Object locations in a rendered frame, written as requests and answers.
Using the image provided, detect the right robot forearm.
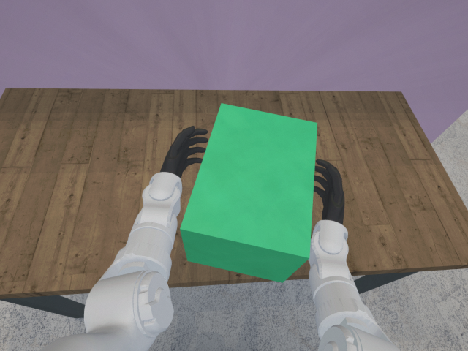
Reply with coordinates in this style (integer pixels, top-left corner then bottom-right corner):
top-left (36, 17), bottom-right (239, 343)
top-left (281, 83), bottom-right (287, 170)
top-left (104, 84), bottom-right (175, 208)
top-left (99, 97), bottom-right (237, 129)
top-left (308, 220), bottom-right (392, 343)

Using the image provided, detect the robot right upper arm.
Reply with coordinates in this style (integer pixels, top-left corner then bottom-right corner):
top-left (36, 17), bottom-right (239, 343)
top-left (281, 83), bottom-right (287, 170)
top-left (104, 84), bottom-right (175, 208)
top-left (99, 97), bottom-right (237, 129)
top-left (318, 324), bottom-right (400, 351)

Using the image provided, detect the robot left upper arm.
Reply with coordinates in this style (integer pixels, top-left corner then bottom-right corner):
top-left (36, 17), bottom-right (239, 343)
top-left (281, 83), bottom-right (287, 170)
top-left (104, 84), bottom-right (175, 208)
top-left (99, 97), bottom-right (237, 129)
top-left (40, 269), bottom-right (174, 351)

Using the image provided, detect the table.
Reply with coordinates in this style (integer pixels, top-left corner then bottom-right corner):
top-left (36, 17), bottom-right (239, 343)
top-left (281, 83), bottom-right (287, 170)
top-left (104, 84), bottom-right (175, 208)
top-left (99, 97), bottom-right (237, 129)
top-left (0, 88), bottom-right (468, 318)

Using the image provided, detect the left robot forearm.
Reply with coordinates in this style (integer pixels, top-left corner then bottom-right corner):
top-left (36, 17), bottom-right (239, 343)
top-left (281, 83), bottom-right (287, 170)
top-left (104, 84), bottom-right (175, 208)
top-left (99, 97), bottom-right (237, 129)
top-left (84, 172), bottom-right (182, 326)

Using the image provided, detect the left robot hand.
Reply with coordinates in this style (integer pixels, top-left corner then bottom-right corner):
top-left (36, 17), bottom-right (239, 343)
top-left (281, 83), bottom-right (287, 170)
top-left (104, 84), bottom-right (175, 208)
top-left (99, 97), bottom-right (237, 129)
top-left (160, 126), bottom-right (208, 178)

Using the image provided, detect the right robot hand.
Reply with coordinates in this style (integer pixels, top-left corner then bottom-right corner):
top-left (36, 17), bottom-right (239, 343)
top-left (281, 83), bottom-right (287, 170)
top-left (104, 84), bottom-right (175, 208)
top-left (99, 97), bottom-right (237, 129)
top-left (314, 159), bottom-right (344, 225)

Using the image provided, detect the carton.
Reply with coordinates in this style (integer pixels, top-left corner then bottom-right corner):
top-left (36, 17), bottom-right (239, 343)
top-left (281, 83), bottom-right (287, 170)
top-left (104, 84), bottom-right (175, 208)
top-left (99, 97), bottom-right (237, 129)
top-left (180, 103), bottom-right (317, 283)

